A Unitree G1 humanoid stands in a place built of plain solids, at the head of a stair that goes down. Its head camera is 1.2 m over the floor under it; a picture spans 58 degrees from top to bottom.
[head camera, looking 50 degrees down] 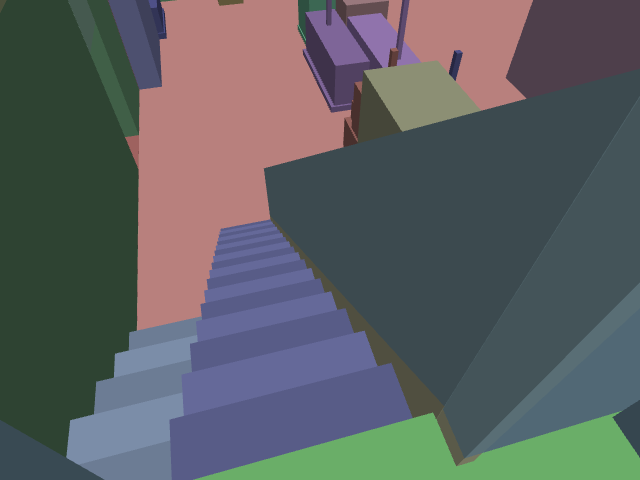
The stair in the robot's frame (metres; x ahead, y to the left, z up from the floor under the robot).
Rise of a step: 0.21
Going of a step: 0.24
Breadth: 0.75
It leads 15 degrees to the left of straight ahead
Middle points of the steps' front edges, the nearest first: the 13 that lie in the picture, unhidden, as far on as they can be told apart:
0.30 0.05 0.00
0.54 0.11 -0.20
0.77 0.17 -0.41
1.00 0.24 -0.62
1.24 0.30 -0.83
1.47 0.36 -1.03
1.70 0.42 -1.24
1.94 0.48 -1.45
2.17 0.54 -1.65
2.40 0.60 -1.86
2.64 0.66 -2.07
2.87 0.72 -2.28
3.10 0.79 -2.48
